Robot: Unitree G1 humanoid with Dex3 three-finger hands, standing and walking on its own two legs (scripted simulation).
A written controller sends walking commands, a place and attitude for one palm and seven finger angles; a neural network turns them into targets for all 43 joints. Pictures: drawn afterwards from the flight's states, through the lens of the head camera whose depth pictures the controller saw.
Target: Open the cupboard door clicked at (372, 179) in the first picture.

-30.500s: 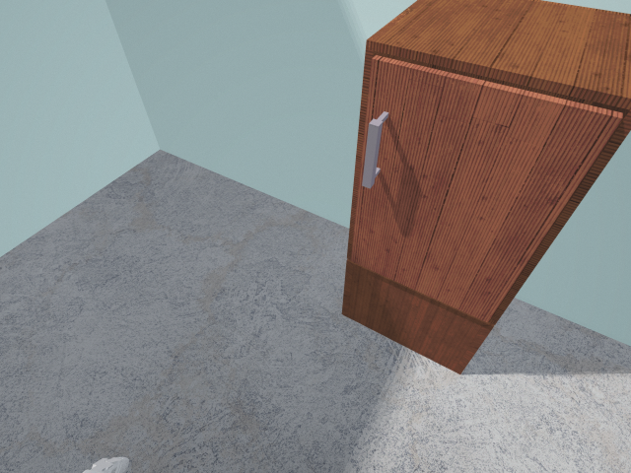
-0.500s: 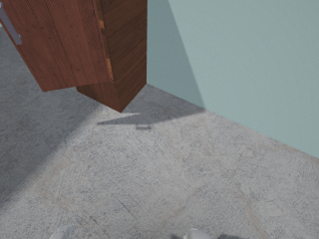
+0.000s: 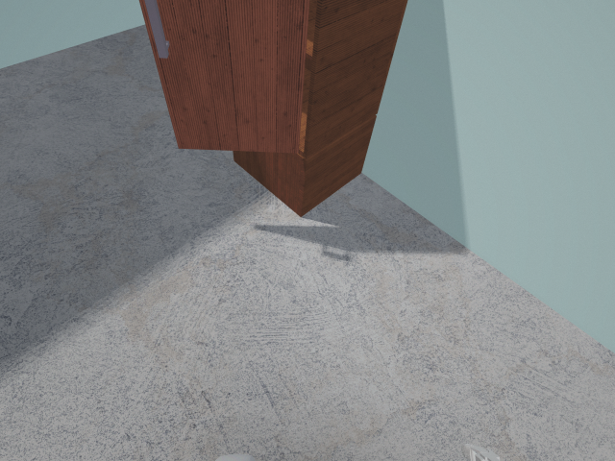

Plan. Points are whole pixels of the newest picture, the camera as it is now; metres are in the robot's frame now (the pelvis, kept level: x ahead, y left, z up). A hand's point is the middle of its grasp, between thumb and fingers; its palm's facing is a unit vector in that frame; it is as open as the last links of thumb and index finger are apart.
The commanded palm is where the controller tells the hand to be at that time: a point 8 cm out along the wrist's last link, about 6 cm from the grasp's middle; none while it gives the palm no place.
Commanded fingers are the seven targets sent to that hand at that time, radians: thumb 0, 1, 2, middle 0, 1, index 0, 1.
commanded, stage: take the last steps up to it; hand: left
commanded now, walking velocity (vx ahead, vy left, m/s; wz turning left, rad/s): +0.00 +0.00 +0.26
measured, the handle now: (158, 20) +0.99 +0.44 +0.02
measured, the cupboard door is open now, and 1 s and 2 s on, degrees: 47 47 47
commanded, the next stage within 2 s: come to a stop and stand still in 1.52 s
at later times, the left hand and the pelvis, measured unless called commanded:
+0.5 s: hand out of the picture +0.02 +0.19 -0.15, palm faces +0.20 -0.96 -0.19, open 7.3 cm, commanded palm none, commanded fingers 0.00 0.90 0.90 -0.20 -0.30 -0.20 -0.30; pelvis +0.05 +0.01 +0.02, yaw +8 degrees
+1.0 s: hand (126, 348) +0.27 +0.30 -0.13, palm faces +0.15 -0.97 -0.21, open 7.3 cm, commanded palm none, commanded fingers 0.00 0.90 0.90 -0.20 -0.30 -0.20 -0.30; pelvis +0.19 +0.10 +0.02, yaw +7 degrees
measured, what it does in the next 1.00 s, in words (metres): walks ahead: right foot, then left foot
